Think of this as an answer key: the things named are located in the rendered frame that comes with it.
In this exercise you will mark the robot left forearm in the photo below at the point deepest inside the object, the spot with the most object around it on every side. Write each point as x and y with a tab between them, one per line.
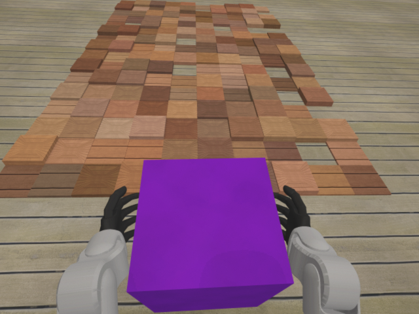
90	285

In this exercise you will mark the robot right forearm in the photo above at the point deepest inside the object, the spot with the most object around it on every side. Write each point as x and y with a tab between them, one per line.
330	284

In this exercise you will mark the right robot hand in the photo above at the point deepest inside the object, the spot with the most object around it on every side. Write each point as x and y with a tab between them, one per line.
296	214

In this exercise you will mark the carton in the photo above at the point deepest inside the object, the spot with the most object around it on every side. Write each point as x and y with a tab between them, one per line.
207	236

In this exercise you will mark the left robot hand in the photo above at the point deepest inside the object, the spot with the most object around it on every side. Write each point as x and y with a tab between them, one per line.
114	214

